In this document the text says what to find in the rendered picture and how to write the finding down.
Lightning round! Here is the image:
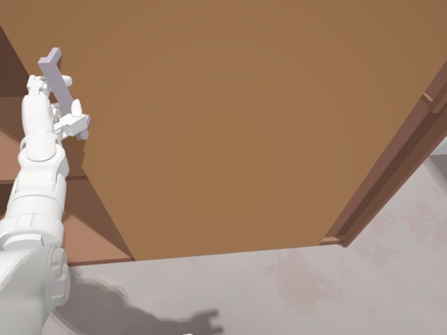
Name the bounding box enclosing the robot left hand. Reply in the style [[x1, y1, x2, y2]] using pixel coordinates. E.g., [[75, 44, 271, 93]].
[[22, 75, 87, 141]]

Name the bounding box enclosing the left robot forearm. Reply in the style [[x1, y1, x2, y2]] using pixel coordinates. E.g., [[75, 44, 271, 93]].
[[0, 132, 69, 251]]

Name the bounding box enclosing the left robot upper arm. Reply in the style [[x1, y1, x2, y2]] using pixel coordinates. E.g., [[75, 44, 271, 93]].
[[0, 245, 71, 335]]

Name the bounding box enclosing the handle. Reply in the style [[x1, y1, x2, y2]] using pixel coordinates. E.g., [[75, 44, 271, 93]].
[[38, 47, 91, 140], [427, 82, 447, 113]]

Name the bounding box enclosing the wardrobe door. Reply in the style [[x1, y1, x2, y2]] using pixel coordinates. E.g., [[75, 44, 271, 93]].
[[0, 0, 447, 261], [324, 60, 447, 237]]

